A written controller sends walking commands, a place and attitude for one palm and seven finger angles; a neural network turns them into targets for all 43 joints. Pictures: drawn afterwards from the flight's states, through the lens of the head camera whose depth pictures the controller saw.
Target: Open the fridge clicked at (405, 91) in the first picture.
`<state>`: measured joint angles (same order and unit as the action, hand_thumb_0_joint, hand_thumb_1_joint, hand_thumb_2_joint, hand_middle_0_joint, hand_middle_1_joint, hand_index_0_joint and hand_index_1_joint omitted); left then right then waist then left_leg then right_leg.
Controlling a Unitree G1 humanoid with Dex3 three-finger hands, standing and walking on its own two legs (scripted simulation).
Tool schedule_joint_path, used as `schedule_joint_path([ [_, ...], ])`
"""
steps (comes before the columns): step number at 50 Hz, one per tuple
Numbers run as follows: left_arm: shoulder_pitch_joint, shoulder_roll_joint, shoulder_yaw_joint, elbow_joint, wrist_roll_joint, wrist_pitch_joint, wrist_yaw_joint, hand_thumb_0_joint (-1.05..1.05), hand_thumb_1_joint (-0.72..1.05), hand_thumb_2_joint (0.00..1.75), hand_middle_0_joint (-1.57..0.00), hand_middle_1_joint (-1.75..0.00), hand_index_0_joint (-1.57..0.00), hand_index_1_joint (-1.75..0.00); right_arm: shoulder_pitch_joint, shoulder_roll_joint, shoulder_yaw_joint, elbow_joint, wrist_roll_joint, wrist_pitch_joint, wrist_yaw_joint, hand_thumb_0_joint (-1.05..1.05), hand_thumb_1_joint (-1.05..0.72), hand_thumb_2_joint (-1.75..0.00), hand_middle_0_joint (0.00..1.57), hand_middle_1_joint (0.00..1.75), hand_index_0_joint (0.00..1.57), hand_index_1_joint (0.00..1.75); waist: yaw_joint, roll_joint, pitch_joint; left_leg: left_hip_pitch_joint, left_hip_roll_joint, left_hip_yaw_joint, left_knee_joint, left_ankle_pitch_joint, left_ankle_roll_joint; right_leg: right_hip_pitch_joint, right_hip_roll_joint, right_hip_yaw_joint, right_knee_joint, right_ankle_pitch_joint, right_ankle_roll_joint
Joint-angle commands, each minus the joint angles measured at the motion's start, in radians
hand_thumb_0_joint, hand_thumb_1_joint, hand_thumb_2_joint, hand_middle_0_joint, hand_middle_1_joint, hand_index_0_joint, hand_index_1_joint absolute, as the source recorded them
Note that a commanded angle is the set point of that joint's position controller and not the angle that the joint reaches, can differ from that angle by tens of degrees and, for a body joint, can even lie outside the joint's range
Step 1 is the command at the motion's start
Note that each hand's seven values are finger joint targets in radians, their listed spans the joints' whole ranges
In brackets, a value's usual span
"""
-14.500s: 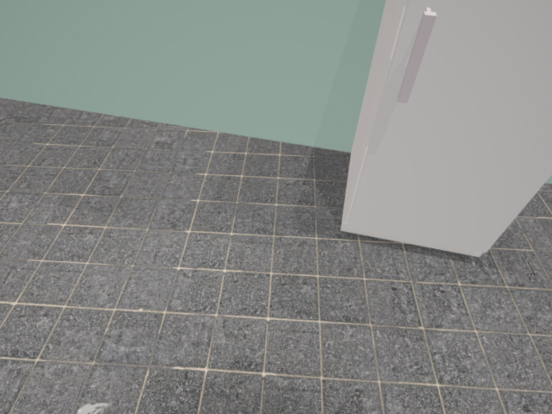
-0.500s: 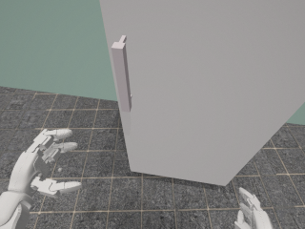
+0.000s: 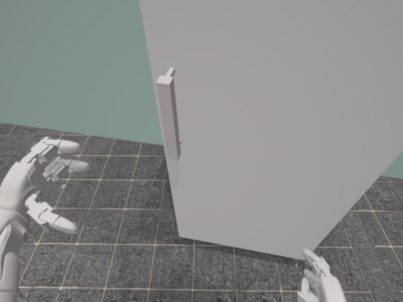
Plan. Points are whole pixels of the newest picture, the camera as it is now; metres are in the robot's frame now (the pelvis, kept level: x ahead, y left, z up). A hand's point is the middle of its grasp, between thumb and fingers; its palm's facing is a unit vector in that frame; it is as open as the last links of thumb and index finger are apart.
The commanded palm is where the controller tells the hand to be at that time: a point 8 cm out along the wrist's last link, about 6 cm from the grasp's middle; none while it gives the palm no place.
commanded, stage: raise the hand to about handle height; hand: left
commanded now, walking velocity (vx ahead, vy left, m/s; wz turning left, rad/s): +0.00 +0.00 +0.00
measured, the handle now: (173, 117) +0.49 +0.12 +0.11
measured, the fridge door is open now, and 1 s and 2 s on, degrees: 0 0 0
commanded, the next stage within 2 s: move the hooked fingers beside the handle in 0.56 s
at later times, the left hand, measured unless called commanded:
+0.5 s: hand (70, 180) +0.27 +0.26 +0.13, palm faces -0.01 -1.00 -0.06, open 14.0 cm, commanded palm +0.24 +0.31 +0.14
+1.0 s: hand (86, 168) +0.30 +0.25 +0.13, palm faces -0.04 -1.00 -0.04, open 14.0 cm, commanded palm +0.28 +0.30 +0.13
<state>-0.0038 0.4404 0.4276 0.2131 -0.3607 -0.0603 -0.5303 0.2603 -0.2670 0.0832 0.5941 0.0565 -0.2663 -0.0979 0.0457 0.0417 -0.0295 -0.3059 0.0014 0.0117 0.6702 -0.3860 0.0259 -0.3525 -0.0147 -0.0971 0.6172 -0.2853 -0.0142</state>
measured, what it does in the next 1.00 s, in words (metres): stands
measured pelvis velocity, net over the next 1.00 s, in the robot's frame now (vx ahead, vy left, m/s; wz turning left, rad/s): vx -0.01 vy -0.01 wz -0.01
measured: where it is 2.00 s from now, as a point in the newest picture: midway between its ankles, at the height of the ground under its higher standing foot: outside the picture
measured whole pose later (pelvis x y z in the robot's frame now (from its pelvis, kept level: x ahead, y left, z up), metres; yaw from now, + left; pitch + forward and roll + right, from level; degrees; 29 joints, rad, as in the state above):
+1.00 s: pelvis -0.01 -0.01 +0.00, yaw -1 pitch +1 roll +0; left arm -0.19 0.45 0.41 0.41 -0.33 -0.06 -0.53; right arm 0.26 -0.29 0.07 0.60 0.07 -0.23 -0.11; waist 0.02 0.03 -0.02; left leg -0.29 0.01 0.02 0.61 -0.35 0.01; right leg -0.35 -0.01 -0.09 0.59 -0.26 -0.03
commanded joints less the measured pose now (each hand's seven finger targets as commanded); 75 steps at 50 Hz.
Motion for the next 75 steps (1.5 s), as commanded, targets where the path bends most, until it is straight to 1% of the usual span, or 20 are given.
schedule_joint_path([
  [1, -0.3, 0.302, 0.126, -0.167, -0.025, -0.044, -0.016, 0.0, -0.5, 0.3, -0.3, -1.2, -0.3, -1.2, -0.088, -0.141, -0.06, -0.152, 0.005, -0.054, -0.016, 0.0, -0.9, -0.9, 0.2, 0.3, 0.2, 0.3, -0.013, 0.041, -0.172, 0.014, -0.002, -0.055, -0.143, 0.281, -0.006, 0.134, 0.018, 0.046, -0.09, 0.183, -0.015],
  [4, -0.295, 0.299, 0.126, -0.132, -0.025, -0.034, -0.023, 0.0, -0.5, 0.3, -0.3, -1.2, -0.3, -1.2, -0.082, -0.139, -0.06, -0.151, 0.005, -0.053, -0.016, 0.0, -0.9, -0.9, 0.2, 0.3, 0.2, 0.3, -0.012, 0.067, -0.181, 0.033, -0.004, -0.052, -0.149, 0.297, -0.007, 0.137, 0.015, 0.044, -0.095, 0.199, -0.016],
  [7, -0.239, 0.257, 0.103, -0.07, -0.035, -0.021, -0.043, 0.0, -0.5, 0.3, -0.3, -1.2, -0.3, -1.2, -0.078, -0.149, -0.068, -0.149, 0.009, -0.047, -0.006, 0.0, -0.9, -0.9, 0.2, 0.3, 0.2, 0.3, -0.013, -0.015, -0.146, -0.004, -0.005, -0.041, -0.144, 0.282, -0.001, 0.132, 0.012, 0.054, -0.099, 0.205, -0.01],
  [14, -0.278, 0.307, 0.149, -0.185, -0.029, -0.05, -0.013, 0.0, -0.5, 0.3, -0.3, -1.2, -0.3, -1.2, -0.084, -0.142, -0.075, -0.169, 0.005, -0.052, -0.003, 0.0, -0.9, -0.9, 0.2, 0.3, 0.2, 0.3, -0.001, 0.064, -0.215, 0.033, -0.007, -0.032, -0.139, 0.306, -0.001, 0.154, 0.011, 0.062, -0.092, 0.217, -0.013],
  [19, -0.276, 0.29, 0.141, -0.149, -0.021, -0.055, 0.004, 0.0, -0.5, 0.3, -0.3, -1.2, -0.3, -1.2, -0.077, -0.139, -0.071, -0.154, 0.005, -0.051, -0.012, 0.0, -0.9, -0.9, 0.2, 0.3, 0.2, 0.3, -0.011, 0.045, -0.16, 0.024, -0.004, -0.034, -0.157, 0.283, -0.002, 0.139, 0.014, 0.052, -0.105, 0.204, -0.012],
  [23, -0.303, 0.282, 0.112, -0.161, -0.011, -0.046, -0.008, 0.0, -0.5, 0.3, -0.3, -1.2, -0.3, -1.2, -0.079, -0.138, -0.069, -0.155, 0.008, -0.049, -0.018, 0.0, -0.9, -0.9, 0.2, 0.3, 0.2, 0.3, -0.017, 0.074, -0.166, 0.046, -0.006, -0.034, -0.163, 0.282, 0.0, 0.139, 0.013, 0.054, -0.11, 0.2, -0.012],
  [28, -0.281, 0.274, 0.117, -0.114, -0.026, -0.042, -0.022, 0.0, -0.5, 0.3, -0.3, -1.2, -0.3, -1.2, -0.082, -0.141, -0.069, -0.15, 0.009, -0.046, -0.018, 0.0, -0.9, -0.9, 0.2, 0.3, 0.2, 0.3, -0.019, 0.002, -0.156, 0.023, -0.008, -0.033, -0.156, 0.257, 0.004, 0.138, 0.013, 0.061, -0.117, 0.189, -0.007],
  [31, -0.302, 0.28, 0.109, -0.135, -0.022, -0.041, -0.026, 0.0, -0.5, 0.3, -0.3, -1.2, -0.3, -1.2, -0.088, -0.141, -0.067, -0.153, 0.009, -0.045, -0.015, 0.0, -0.9, -0.9, 0.2, 0.3, 0.2, 0.3, -0.014, 0.049, -0.164, 0.033, -0.009, -0.032, -0.157, 0.272, 0.001, 0.143, 0.013, 0.063, -0.111, 0.202, -0.011],
  [34, -0.304, 0.29, 0.121, -0.138, -0.018, -0.048, -0.015, 0.0, -0.5, 0.3, -0.3, -1.2, -0.3, -1.2, -0.085, -0.138, -0.067, -0.154, 0.009, -0.047, -0.019, 0.0, -0.9, -0.9, 0.2, 0.3, 0.2, 0.3, -0.016, 0.035, -0.181, 0.037, -0.009, -0.033, -0.156, 0.276, 0.001, 0.147, 0.013, 0.058, -0.11, 0.205, -0.009],
  [37, -0.371, 0.28, 0.099, -0.078, -0.018, -0.05, -0.018, 0.0, -0.5, 0.3, -0.3, -1.2, -0.3, -1.2, -0.076, -0.145, -0.067, -0.138, 0.011, -0.037, -0.025, 0.0, -0.9, -0.9, 0.2, 0.3, 0.2, 0.3, -0.033, -0.009, -0.141, 0.009, -0.008, -0.033, -0.156, 0.237, 0.002, 0.124, 0.015, 0.063, -0.118, 0.169, -0.005],
  [40, -0.435, 0.267, 0.06, -0.088, -0.007, -0.058, -0.013, 0.0, -0.5, 0.3, -0.3, -1.2, -0.3, -1.2, -0.08, -0.143, -0.065, -0.139, 0.01, -0.037, -0.029, 0.0, -0.9, -0.9, 0.2, 0.3, 0.2, 0.3, -0.035, 0.041, -0.16, 0.026, -0.009, -0.029, -0.151, 0.229, 0.002, 0.12, 0.01, 0.073, -0.119, 0.154, -0.009],
  [45, -0.449, 0.303, 0.089, -0.022, 0.007, -0.063, 0.0, 0.0, -0.5, 0.3, -0.3, -1.2, -0.3, -1.2, -0.068, -0.147, -0.068, -0.137, 0.007, -0.027, -0.03, 0.0, -0.9, -0.9, 0.2, 0.3, 0.2, 0.3, -0.026, -0.006, -0.191, 0.007, -0.007, -0.031, -0.15, 0.248, 0.003, 0.146, 0.008, 0.071, -0.108, 0.172, -0.009],
  [47, -0.483, 0.297, 0.081, 0.0, 0.007, -0.063, -0.001, 0.0, -0.5, 0.3, -0.3, -1.2, -0.3, -1.2, -0.069, -0.145, -0.068, -0.135, 0.01, -0.024, -0.029, 0.0, -0.9, -0.9, 0.2, 0.3, 0.2, 0.3, -0.032, 0.03, -0.187, 0.003, -0.009, -0.027, -0.15, 0.239, 0.002, 0.137, 0.004, 0.077, -0.109, 0.174, -0.01],
  [50, -0.445, 0.34, 0.128, 0.044, 0.007, -0.063, 0.0, 0.0, -0.5, 0.3, -0.3, -1.2, -0.3, -1.2, -0.062, -0.154, -0.069, -0.143, 0.005, -0.017, -0.021, 0.0, -0.9, -0.9, 0.2, 0.3, 0.2, 0.3, -0.011, -0.008, -0.203, -0.028, -0.009, -0.023, -0.142, 0.267, 0.002, 0.171, 0.002, 0.08, -0.094, 0.208, -0.012],
  [54, -0.542, 0.311, 0.085, 0.059, 0.013, -0.074, -0.004, 0.0, -0.5, 0.3, -0.3, -1.2, -0.3, -1.2, -0.049, -0.153, -0.074, -0.141, 0.011, -0.012, -0.024, 0.0, -0.9, -0.9, 0.2, 0.3, 0.2, 0.3, -0.04, 0.04, -0.215, -0.013, -0.011, -0.017, -0.136, 0.25, 0.002, 0.131, 0.003, 0.082, -0.092, 0.198, -0.01],
  [55, -0.536, 0.325, 0.096, 0.068, 0.011, -0.076, -0.005, 0.0, -0.5, 0.3, -0.3, -1.2, -0.3, -1.2, -0.042, -0.157, -0.075, -0.142, 0.008, -0.008, -0.022, 0.0, -0.9, -0.9, 0.2, 0.3, 0.2, 0.3, -0.033, 0.006, -0.22, -0.021, -0.007, -0.017, -0.131, 0.27, 0.003, 0.149, 0.005, 0.083, -0.085, 0.217, -0.011],
  [59, -0.582, 0.279, 0.049, 0.077, 0.015, -0.087, -0.006, 0.0, -0.5, 0.3, -0.3, -1.2, -0.3, -1.2, -0.034, -0.156, -0.077, -0.139, 0.013, -0.006, -0.023, 0.0, -0.9, -0.9, 0.2, 0.3, 0.2, 0.3, -0.05, 0.031, -0.225, -0.016, -0.009, -0.017, -0.133, 0.254, 0.002, 0.119, 0.005, 0.08, -0.083, 0.208, -0.009],
  [66, -0.643, 0.304, 0.056, 0.097, 0.036, -0.09, 0.028, 0.0, -0.5, 0.3, -0.3, -1.2, -0.3, -1.2, -0.015, -0.158, -0.078, -0.131, 0.009, 0.007, -0.02, 0.0, -0.9, -0.9, 0.2, 0.3, 0.2, 0.3, -0.047, 0.037, -0.248, -0.02, -0.007, -0.021, -0.138, 0.265, 0.0, 0.123, 0.006, 0.077, -0.076, 0.216, -0.014],
  [69, -0.675, 0.266, 0.025, 0.123, 0.042, -0.097, 0.044, 0.0, -0.5, 0.3, -0.3, -1.2, -0.3, -1.2, -0.009, -0.155, -0.077, -0.127, 0.008, 0.009, -0.021, 0.0, -0.9, -0.9, 0.2, 0.3, 0.2, 0.3, -0.055, 0.018, -0.248, -0.018, -0.006, -0.024, -0.143, 0.244, 0.0, 0.11, 0.006, 0.073, -0.08, 0.193, -0.013],
  [75, -0.714, 0.309, 0.048, 0.215, 0.06, -0.098, 0.058, 0.0, -0.5, 0.3, -0.3, -1.2, -0.3, -1.2, 0.013, -0.165, -0.076, -0.117, 0.004, 0.035, -0.014, 0.0, -0.9, -0.9, 0.2, 0.3, 0.2, 0.3, -0.057, -0.035, -0.244, -0.057, -0.003, -0.016, -0.133, 0.256, 0.003, 0.124, 0.005, 0.08, -0.07, 0.224, -0.013],
])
